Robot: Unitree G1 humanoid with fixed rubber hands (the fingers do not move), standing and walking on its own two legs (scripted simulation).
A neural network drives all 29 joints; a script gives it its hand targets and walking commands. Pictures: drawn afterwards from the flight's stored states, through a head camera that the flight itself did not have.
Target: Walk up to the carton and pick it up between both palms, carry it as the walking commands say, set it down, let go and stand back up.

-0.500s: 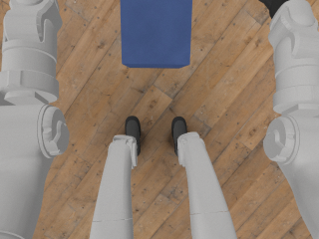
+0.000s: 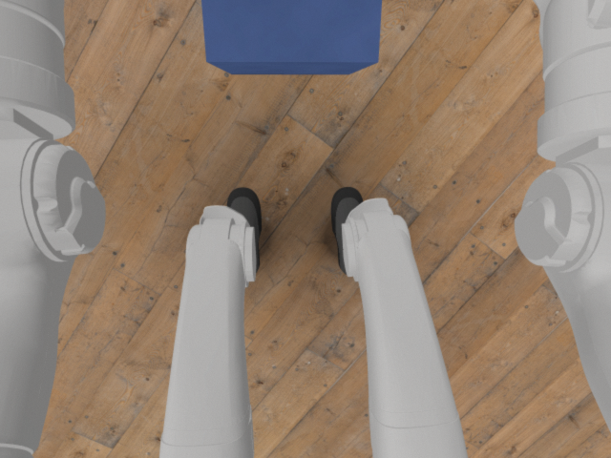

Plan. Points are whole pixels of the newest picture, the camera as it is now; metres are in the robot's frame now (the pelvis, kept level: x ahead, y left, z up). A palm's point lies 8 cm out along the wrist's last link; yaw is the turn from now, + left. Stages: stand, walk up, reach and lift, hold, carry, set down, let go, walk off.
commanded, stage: reach and lift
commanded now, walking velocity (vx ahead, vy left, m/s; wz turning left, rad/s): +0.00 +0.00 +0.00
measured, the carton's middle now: out of the picture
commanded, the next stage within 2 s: none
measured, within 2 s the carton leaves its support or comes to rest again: neither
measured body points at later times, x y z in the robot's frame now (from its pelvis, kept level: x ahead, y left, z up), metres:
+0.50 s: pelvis -0.01 +0.01 -0.14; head +0.38 +0.00 +0.07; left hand +0.60 +0.18 -0.30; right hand +0.57 -0.21 -0.31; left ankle +0.11 +0.12 -0.55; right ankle +0.10 -0.12 -0.55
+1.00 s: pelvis +0.00 +0.00 -0.22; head +0.39 -0.01 -0.01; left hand +0.60 +0.18 -0.41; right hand +0.57 -0.21 -0.41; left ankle +0.11 +0.12 -0.55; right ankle +0.10 -0.12 -0.55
